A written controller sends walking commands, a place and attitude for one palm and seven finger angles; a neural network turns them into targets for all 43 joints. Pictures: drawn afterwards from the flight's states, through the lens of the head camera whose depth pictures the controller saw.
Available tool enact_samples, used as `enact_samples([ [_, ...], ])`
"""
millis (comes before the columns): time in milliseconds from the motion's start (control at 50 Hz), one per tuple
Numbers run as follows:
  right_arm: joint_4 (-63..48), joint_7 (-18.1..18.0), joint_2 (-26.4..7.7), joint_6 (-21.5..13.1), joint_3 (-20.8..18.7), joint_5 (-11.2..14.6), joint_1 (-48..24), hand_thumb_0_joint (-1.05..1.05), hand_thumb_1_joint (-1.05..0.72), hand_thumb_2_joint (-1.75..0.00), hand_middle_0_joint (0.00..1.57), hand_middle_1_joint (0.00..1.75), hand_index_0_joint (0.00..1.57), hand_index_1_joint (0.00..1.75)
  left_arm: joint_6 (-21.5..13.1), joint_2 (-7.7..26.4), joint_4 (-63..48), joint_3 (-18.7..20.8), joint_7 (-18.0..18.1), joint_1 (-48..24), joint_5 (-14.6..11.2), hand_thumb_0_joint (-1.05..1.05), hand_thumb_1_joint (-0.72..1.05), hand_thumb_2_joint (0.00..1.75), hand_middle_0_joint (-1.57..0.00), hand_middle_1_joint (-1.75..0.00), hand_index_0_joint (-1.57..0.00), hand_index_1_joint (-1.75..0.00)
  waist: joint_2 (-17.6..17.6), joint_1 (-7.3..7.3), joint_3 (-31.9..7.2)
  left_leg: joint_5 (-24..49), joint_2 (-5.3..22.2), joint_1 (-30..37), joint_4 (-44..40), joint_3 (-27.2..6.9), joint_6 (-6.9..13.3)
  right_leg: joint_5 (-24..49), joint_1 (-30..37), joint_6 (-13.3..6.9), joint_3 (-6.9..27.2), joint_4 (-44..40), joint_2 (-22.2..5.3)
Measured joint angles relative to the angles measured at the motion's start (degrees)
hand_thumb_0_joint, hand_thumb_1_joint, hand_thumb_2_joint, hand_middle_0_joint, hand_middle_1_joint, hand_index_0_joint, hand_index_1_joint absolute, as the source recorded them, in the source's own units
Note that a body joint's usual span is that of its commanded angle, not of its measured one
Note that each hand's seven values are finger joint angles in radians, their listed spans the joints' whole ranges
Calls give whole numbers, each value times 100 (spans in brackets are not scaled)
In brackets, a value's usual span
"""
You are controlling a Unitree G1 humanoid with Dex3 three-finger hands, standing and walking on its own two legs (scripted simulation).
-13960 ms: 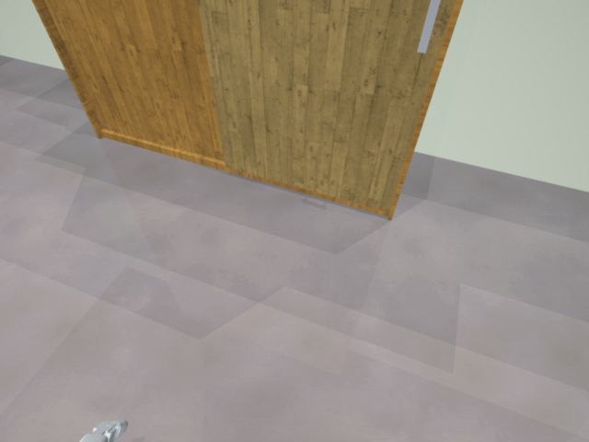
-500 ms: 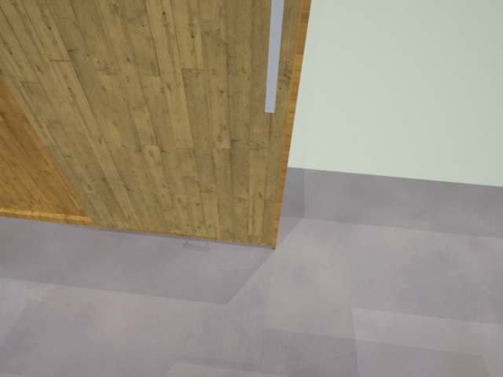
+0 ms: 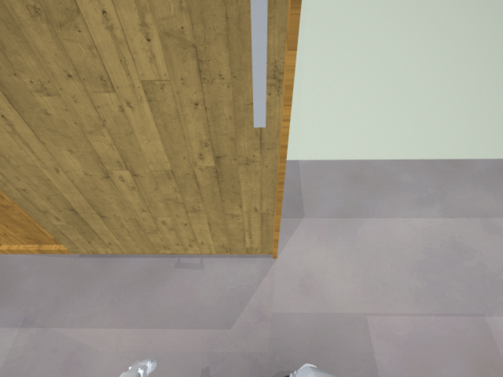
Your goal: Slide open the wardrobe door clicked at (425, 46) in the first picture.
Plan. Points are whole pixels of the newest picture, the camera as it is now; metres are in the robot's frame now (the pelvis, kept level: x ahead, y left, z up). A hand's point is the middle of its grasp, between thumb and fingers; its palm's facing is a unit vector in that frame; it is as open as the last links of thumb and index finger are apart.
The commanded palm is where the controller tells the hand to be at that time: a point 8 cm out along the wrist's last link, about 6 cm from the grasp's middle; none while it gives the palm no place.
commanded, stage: shuffle to correct the standing spot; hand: right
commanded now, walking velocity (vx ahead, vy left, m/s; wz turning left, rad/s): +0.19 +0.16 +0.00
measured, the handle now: (259, 40) +0.61 +0.01 +0.21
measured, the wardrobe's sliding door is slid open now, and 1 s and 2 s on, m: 0.00 0.00 0.00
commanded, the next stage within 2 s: come to a stop and stand still in 0.32 s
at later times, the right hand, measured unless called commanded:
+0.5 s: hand (309, 337) +0.21 -0.09 -0.14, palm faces +0.04 +0.97 -0.24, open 7.4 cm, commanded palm none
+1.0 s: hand (327, 342) +0.21 -0.13 -0.16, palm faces +0.08 +0.98 -0.20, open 7.4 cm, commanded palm none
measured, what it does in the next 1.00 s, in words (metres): walks ahead: left foot, then right foot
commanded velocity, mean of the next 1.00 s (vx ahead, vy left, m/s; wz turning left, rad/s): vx -0.04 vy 0.04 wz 0.00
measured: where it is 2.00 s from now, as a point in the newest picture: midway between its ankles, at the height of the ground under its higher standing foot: outside the picture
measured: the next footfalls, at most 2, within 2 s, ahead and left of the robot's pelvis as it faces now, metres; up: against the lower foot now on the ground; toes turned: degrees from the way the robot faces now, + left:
left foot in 0.38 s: +0.22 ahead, +0.22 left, +0.00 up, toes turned +9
right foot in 0.80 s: +0.27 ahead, +0.01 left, +0.00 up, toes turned -7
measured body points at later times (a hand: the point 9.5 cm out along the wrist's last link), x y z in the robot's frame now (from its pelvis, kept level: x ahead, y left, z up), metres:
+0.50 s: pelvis +0.16 +0.10 +0.02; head +0.20 +0.12 +0.47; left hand +0.15 +0.34 -0.14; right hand +0.21 -0.14 -0.13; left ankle +0.18 +0.21 -0.71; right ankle +0.09 -0.03 -0.65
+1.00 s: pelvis +0.18 +0.07 +0.03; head +0.23 +0.03 +0.47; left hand +0.30 +0.29 -0.10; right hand +0.21 -0.18 -0.15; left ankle +0.10 +0.23 -0.60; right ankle +0.23 +0.02 -0.71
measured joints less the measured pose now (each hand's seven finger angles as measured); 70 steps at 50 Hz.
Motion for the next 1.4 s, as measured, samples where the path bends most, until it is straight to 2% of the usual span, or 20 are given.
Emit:
enact_samples([
  [60,-106,19,-164,165,-71,-7,-330,1,-90,-90,20,30,20,30,-55,-127,-20,-47,47,95,-64,1,92,90,-20,-30,-19,-30,139,-7,-42,332,127,-1326,2727,-516,-63,-394,292,54,-113,76,-28],
  [120,-451,64,-360,215,-211,-87,-867,1,-90,-90,20,30,20,30,-107,-103,41,86,184,326,-128,-1,95,90,-20,-30,-20,-30,85,-17,-106,915,442,-2317,3252,-683,-221,-261,657,230,-21,-425,-48],
  [200,-958,87,-542,198,-334,-105,-1445,1,-91,-90,19,30,19,30,-16,138,201,94,106,563,-46,-2,97,90,-20,-30,-20,-30,-18,-48,-226,1404,861,-2920,2168,-802,-411,-155,998,352,108,-943,-143],
  [260,-1060,82,-755,243,-403,-107,-1702,2,-94,-90,19,30,19,30,79,174,231,95,27,710,-4,-1,95,90,-20,-30,-20,-30,-57,48,-255,1555,1013,-2885,1051,-710,-524,-201,1195,503,164,-1125,-239],
  [380,-1088,192,-1011,209,-398,-95,-1933,1,-93,-90,19,30,19,30,223,175,210,130,-54,1054,37,0,92,90,-20,-30,-20,-30,-194,330,-200,1750,801,-2052,-948,-305,-569,-718,1332,916,280,-723,-486],
  [420,-1055,169,-938,130,-382,-101,-2030,1,-92,-90,19,30,19,30,306,262,277,144,-52,1113,-1,0,92,90,-20,-30,-20,-30,-415,312,-132,1562,634,-1997,-809,-168,-409,-1336,1041,803,500,161,-650],
  [460,-1075,111,-842,91,-334,-88,-2080,1,-92,-90,19,30,19,30,426,294,331,132,-11,1128,-45,1,91,90,-20,-30,-20,-30,-471,285,-86,1338,603,-1866,-739,-46,-280,-1890,573,711,753,1424,-515],
  [520,-1023,-5,-687,31,-257,-48,-2028,1,-91,-90,19,30,19,30,476,265,387,68,8,1032,-74,1,91,90,-20,-30,-19,-30,-377,209,-65,1341,545,-1508,-1071,45,-232,-1687,153,763,749,2249,-330],
  [640,-917,-122,-585,153,-221,-54,-1890,1,-94,-90,20,30,20,30,527,152,200,14,21,597,-131,1,92,90,-20,-30,-19,-30,-219,59,15,1302,422,-1160,-1353,64,-169,-1247,145,879,673,1034,14],
  [740,-939,-142,-544,278,-285,-58,-1883,1,-92,-90,20,30,20,30,628,206,-43,66,16,171,-122,1,92,90,-20,-30,-19,-30,-151,-86,210,1146,461,-1112,-1161,85,-251,-1200,109,870,725,730,231],
  [780,-937,-146,-599,332,-318,-53,-1869,1,-92,-90,20,30,20,30,607,185,-151,72,5,56,-122,1,92,90,-20,-30,-19,-30,-53,-98,249,1041,531,-1149,-977,74,-323,-761,306,848,715,162,240],
  [800,-942,-144,-632,366,-326,-35,-1848,1,-91,-90,20,30,20,30,569,183,-212,64,-3,38,-113,1,92,90,-20,-30,-19,-30,-27,-85,246,951,559,-1185,-823,79,-371,-163,468,777,686,-238,202],
  [820,-939,-142,-675,415,-337,-8,-1869,1,-91,-90,20,30,20,30,521,167,-256,62,-2,18,-96,1,92,90,-20,-30,-19,-30,37,-79,261,847,619,-1276,-565,17,-406,-2,491,538,647,-281,256],
  [860,-958,-172,-742,499,-347,28,-1927,1,-91,-90,20,30,20,30,499,144,-335,16,7,-48,-92,1,92,90,-20,-30,-19,-30,82,-122,292,-5,526,-1641,495,-391,-450,-182,509,120,568,-222,285],
  [880,-975,-185,-768,528,-359,27,-1942,1,-91,-90,20,30,20,30,499,127,-368,-7,21,-79,-88,1,92,90,-20,-30,-19,-30,71,-126,287,-213,444,-1826,1065,-564,-462,-238,541,17,537,-271,268],
  [960,-1033,-180,-903,544,-430,-12,-2022,1,-91,-90,20,30,20,30,451,8,-474,-97,83,-120,-75,1,91,90,-20,-30,-20,-30,38,-59,212,152,249,-2314,2590,-993,-569,11,635,-17,480,-725,215],
  [1040,-1119,-150,-1044,559,-476,-28,-2006,1,-91,-90,19,30,20,30,368,-143,-445,-160,104,15,-102,1,91,90,-20,-30,-20,-30,76,-9,44,656,256,-2321,2782,-1220,-695,336,676,-31,436,-1179,188],
  [1200,-999,-45,-1047,632,-439,-62,-1806,0,-91,-90,19,30,19,30,334,-10,-187,-12,105,507,-90,-1,93,90,-20,-30,-20,-30,-24,206,-330,636,465,-1556,1242,-1156,-715,816,793,14,391,-1812,108],
  [1320,-879,-21,-858,597,-313,-24,-1675,0,-91,-90,19,30,19,30,471,169,204,62,8,1003,-11,0,92,90,-20,-30,-20,-30,-138,346,-519,166,363,-888,-311,-677,-454,1180,859,133,467,-2226,153],
  [1400,-825,-37,-717,438,-261,-12,-1382,0,-90,-90,19,30,19,30,591,179,442,100,-18,1269,-40,0,91,90,-20,-30,-20,-30,13,264,-634,539,349,-262,-2036,-460,-223,744,688,407,354,-2024,379],
])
